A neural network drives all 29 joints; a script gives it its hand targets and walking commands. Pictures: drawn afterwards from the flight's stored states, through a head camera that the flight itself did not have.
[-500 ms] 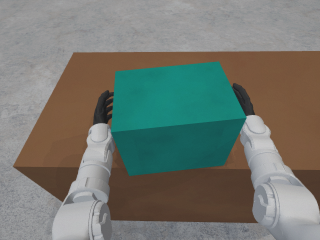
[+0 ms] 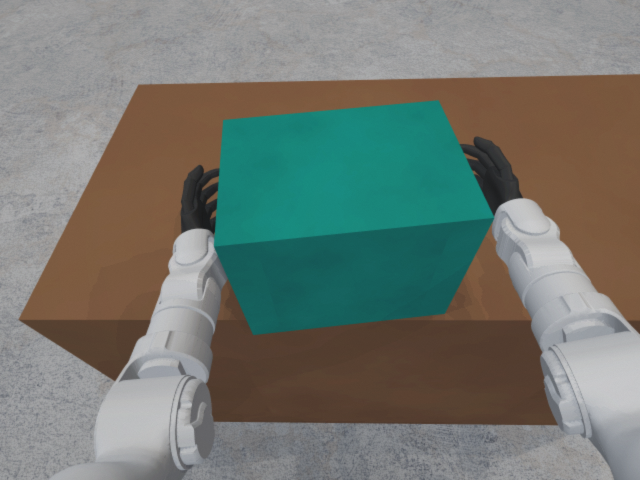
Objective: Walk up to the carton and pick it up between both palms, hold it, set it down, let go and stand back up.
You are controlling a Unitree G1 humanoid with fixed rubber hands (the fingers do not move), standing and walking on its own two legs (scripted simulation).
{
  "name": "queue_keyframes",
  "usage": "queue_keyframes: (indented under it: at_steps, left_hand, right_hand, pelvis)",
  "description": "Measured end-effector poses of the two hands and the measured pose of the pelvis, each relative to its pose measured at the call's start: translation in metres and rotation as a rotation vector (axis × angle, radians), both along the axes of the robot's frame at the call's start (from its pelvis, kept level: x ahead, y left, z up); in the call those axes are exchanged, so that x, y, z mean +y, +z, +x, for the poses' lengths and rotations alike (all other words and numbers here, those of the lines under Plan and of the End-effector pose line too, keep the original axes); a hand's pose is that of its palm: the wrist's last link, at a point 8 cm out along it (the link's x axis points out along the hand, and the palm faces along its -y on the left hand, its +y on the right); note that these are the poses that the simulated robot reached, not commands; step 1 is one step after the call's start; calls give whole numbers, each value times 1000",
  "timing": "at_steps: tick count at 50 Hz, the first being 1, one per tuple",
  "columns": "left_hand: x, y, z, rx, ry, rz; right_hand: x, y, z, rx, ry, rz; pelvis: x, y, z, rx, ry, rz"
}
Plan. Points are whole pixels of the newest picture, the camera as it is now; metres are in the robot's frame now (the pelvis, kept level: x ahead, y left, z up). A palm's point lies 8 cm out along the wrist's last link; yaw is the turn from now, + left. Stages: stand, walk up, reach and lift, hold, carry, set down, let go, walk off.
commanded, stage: set down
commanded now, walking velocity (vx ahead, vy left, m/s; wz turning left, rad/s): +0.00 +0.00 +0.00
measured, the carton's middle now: (341, 223) +0.43 +0.00 +0.05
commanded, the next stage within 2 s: none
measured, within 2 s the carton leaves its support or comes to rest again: neither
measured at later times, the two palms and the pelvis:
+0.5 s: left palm (170, 253) +0.37 +0.21 +0.07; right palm (538, 225) +0.40 -0.24 +0.09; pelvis -0.02 +0.00 +0.00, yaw +0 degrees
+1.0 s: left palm (152, 292) +0.32 +0.23 +0.06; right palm (567, 270) +0.34 -0.26 +0.07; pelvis -0.03 -0.01 -0.01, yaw +0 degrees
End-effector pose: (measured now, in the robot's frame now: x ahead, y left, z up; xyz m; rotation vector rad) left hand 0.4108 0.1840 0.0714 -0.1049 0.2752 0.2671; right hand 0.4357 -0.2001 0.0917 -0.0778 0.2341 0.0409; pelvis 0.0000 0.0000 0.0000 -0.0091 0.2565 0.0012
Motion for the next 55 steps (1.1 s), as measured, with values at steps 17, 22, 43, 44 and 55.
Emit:
queue_keyframes:
  at_steps: [17, 22, 43, 44, 55]
  left_hand:
    - [22, 1, -21, -6, 24, 11]
    - [29, 1, -31, -2, 26, 18]
    - [42, -12, -76, 9, 38, 19]
    - [42, -11, -78, 5, 38, 20]
    - [46, -9, -99, 7, 16, 26]
  right_hand:
    - [-26, 1, -22, 10, -33, 6]
    - [-34, -2, -32, 28, -55, 23]
    - [-61, -23, -81, 43, -72, 60]
    - [-62, -23, -83, 41, -70, 63]
    - [-66, -30, -104, 38, -62, 92]
  pelvis:
    - [-4, -3, -14, -22, -2, 4]
    - [-4, -4, -18, -33, -2, 5]
    - [-7, -6, -30, -58, -3, 7]
    - [-7, -6, -30, -59, -3, 8]
    - [-7, -5, -30, -80, -2, 8]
